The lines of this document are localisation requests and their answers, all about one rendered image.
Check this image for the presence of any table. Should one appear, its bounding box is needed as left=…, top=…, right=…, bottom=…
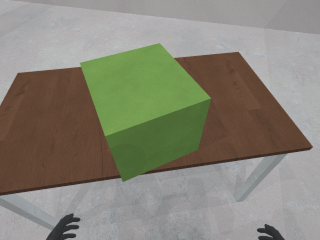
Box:
left=0, top=52, right=313, bottom=231

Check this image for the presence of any robot left hand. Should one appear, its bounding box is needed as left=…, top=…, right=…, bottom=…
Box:
left=46, top=213, right=81, bottom=240

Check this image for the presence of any robot right hand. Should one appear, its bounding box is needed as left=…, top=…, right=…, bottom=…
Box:
left=257, top=224, right=285, bottom=240

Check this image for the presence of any carton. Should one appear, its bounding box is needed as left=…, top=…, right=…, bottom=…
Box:
left=80, top=43, right=211, bottom=182

